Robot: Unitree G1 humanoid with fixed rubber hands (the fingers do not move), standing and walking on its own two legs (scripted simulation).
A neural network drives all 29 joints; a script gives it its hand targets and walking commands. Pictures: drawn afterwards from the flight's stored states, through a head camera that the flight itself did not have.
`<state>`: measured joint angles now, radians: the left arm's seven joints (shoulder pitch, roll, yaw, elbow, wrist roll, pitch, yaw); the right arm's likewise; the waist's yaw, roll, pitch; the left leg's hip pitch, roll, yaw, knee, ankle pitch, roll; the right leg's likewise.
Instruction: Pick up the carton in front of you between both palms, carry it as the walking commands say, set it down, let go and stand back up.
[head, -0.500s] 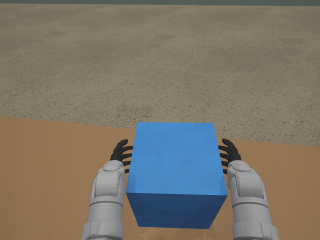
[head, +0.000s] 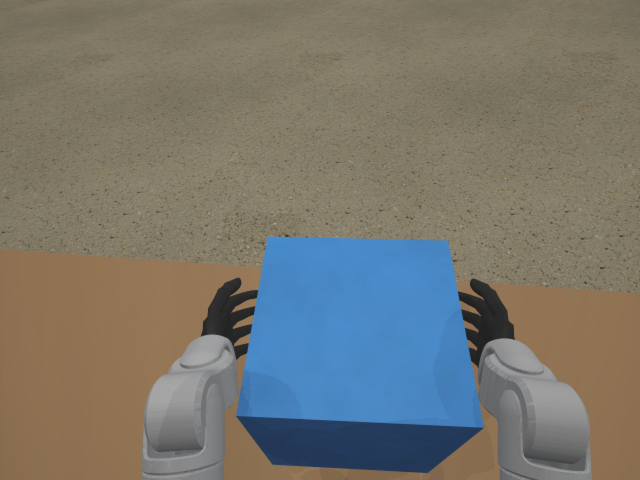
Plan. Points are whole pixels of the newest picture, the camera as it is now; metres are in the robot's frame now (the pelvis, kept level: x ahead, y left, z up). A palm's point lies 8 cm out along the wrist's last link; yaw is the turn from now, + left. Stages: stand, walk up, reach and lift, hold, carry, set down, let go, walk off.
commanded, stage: carry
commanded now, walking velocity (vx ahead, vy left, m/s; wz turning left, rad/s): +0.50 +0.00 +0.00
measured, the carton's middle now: (352, 362) +0.27 -0.01 +0.02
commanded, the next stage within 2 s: none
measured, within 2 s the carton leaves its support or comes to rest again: neither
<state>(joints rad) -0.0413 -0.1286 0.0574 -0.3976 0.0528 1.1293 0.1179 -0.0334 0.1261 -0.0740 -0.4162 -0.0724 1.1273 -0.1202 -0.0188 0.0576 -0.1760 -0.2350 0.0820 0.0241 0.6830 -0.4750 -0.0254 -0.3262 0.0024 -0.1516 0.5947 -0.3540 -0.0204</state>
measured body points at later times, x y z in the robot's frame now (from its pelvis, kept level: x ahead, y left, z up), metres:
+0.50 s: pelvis +0.27 +0.05 +0.02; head +0.26 +0.06 +0.47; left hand +0.53 +0.18 +0.10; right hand +0.50 -0.13 +0.10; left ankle +0.30 +0.10 -0.72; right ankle +0.22 -0.09 -0.64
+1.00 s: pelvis +0.60 -0.01 +0.00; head +0.61 -0.02 +0.45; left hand +0.87 +0.15 +0.09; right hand +0.88 -0.15 +0.09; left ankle +0.45 +0.11 -0.60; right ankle +0.66 -0.06 -0.72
